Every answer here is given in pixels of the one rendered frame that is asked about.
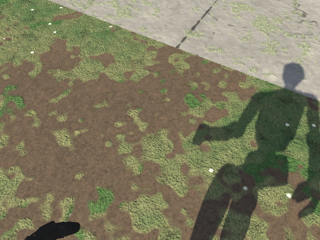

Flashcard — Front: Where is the left robot hand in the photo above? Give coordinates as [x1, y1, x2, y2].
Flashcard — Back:
[24, 221, 80, 240]

